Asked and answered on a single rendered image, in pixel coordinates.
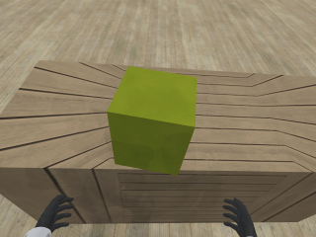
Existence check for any left robot forearm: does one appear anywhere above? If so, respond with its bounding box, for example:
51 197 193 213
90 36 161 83
24 226 51 237

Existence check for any right robot hand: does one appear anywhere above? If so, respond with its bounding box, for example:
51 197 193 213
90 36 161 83
223 197 258 237

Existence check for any left robot hand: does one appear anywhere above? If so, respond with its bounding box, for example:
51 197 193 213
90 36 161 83
35 193 74 233

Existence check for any carton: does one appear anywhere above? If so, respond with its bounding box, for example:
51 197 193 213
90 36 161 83
107 66 197 176

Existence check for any pedestal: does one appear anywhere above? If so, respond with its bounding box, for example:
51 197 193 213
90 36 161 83
0 60 316 224

